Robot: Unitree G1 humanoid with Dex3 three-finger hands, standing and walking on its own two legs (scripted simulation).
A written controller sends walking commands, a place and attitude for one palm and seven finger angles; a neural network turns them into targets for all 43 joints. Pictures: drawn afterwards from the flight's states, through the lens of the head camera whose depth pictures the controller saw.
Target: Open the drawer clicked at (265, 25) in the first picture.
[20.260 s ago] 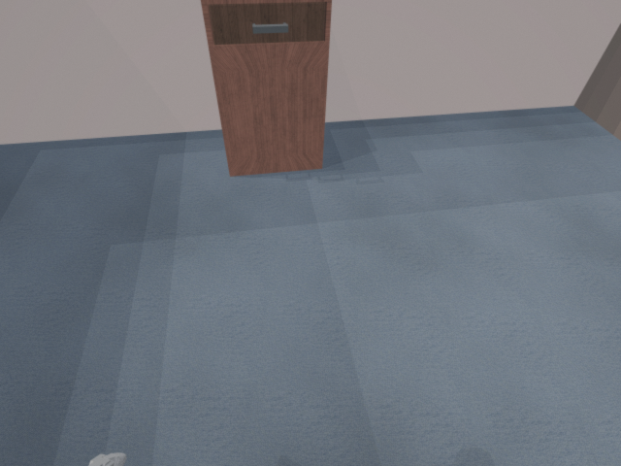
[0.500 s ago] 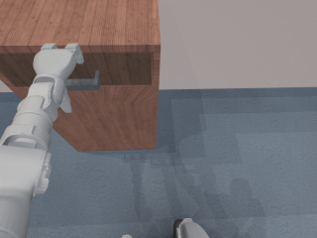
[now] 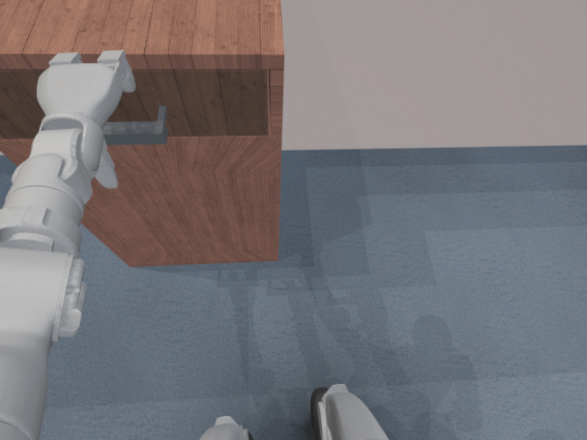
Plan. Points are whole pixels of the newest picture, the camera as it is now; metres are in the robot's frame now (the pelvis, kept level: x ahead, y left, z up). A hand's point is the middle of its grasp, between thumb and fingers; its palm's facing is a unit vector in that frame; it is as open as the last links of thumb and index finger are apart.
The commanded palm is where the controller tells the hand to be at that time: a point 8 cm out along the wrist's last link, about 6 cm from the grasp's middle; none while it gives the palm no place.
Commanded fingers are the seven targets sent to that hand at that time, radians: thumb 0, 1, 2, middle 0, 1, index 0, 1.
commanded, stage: lower the fingers behind the handle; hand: left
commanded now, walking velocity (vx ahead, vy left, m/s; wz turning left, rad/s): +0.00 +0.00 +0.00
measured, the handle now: (120, 122) +0.59 +0.21 +0.01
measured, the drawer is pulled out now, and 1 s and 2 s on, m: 0.00 0.00 0.00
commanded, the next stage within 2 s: close the thumb around the handle in 1.10 s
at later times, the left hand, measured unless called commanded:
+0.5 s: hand (114, 140) +0.54 +0.21 +0.02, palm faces +0.04 -0.03 -1.00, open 13.6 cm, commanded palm +0.53 +0.22 +0.05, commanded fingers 0.00 -0.50 0.30 -0.30 -1.20 -0.30 -1.20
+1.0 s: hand (113, 159) +0.53 +0.22 -0.01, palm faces -0.05 -0.02 -1.00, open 13.9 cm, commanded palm +0.53 +0.22 +0.04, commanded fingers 0.00 -0.50 0.30 -0.30 -1.20 -0.30 -1.20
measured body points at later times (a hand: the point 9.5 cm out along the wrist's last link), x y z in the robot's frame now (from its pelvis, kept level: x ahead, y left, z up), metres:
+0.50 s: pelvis -0.01 +0.01 -0.02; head +0.15 +0.01 +0.40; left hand +0.54 +0.21 +0.07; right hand -0.04 -0.26 -0.15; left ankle -0.03 +0.11 -0.69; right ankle +0.05 -0.13 -0.69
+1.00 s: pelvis -0.01 +0.00 -0.04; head +0.15 +0.01 +0.38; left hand +0.53 +0.22 +0.04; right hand -0.04 -0.28 -0.16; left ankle -0.03 +0.11 -0.69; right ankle +0.05 -0.13 -0.69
